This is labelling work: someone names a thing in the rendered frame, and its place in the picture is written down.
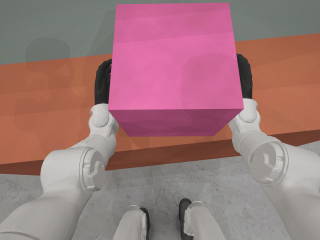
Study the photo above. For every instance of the carton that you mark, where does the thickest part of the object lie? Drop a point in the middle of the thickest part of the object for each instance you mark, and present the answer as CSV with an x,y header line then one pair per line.
x,y
174,70

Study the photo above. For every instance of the robot right thigh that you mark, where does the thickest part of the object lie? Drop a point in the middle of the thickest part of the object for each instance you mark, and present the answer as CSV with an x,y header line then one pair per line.
x,y
200,222

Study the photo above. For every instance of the left robot hand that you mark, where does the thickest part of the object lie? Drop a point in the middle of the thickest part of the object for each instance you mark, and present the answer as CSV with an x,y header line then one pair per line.
x,y
102,83

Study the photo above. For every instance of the left robot forearm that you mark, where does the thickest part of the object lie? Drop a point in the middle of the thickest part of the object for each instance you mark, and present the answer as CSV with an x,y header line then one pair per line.
x,y
102,137

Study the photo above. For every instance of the right robot hand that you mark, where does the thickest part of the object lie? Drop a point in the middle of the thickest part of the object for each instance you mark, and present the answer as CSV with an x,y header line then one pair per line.
x,y
245,76

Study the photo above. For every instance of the robot left foot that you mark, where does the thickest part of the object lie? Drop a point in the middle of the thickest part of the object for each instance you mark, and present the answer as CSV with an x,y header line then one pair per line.
x,y
147,222

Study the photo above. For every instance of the pedestal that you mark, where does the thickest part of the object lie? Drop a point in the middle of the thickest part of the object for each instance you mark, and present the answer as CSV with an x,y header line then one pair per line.
x,y
46,106

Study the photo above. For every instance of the right robot upper arm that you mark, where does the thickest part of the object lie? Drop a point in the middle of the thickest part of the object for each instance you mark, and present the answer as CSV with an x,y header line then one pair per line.
x,y
290,177

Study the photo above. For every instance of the left robot upper arm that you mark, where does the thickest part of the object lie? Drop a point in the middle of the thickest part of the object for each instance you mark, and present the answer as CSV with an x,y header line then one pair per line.
x,y
69,177

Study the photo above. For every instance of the right robot forearm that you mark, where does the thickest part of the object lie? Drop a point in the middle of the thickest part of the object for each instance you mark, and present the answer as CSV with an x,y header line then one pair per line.
x,y
247,136

